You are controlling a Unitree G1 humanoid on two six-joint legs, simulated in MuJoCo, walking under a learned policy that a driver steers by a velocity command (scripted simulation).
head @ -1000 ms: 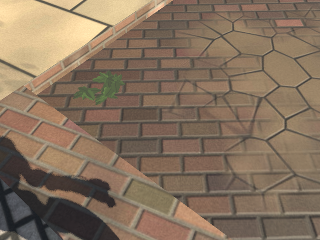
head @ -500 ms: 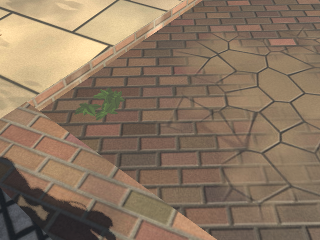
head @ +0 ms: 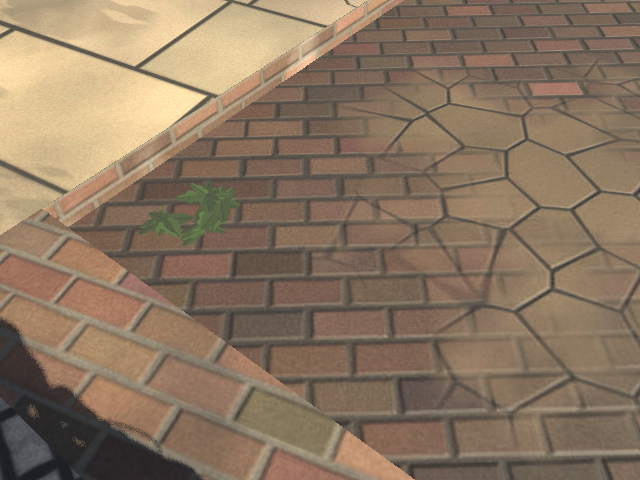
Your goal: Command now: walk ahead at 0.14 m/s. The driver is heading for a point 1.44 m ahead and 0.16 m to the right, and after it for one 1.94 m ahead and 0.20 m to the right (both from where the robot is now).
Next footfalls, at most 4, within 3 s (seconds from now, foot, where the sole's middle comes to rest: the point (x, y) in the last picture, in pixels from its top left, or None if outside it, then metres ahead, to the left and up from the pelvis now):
0.64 right None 0.43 -0.05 -0.78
1.20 left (283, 401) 0.72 0.12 -0.78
1.68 right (357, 313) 1.05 -0.06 -0.90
2.10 left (276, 246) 1.30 0.17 -0.90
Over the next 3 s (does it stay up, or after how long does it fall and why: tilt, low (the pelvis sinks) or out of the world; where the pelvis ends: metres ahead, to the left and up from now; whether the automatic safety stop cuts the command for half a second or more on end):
stays up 1.47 -0.05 -0.13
